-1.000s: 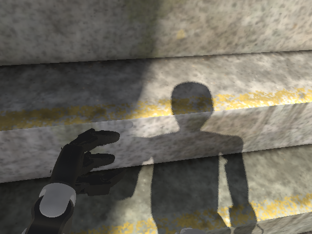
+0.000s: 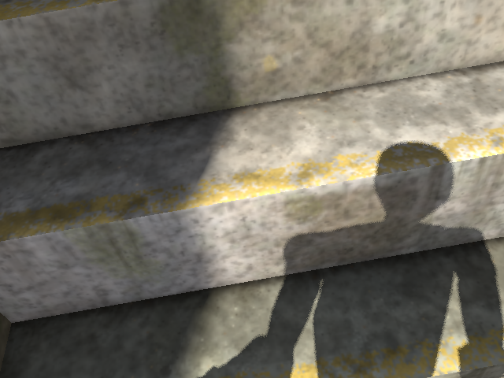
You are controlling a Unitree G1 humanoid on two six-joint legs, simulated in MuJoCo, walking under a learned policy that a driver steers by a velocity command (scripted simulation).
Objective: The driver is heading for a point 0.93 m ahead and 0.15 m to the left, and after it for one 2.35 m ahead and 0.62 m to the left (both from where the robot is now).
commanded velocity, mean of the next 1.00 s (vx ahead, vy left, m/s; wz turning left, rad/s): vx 0.50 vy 0.00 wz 0.36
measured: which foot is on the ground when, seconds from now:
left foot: down 0.00-0.12, up 0.14-0.38, down 0.40-0.76, up 0.78-0.94, down 0.96-1.00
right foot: up 0.00-0.02, down 0.04-0.36, up 0.38-0.72, down 0.74-1.00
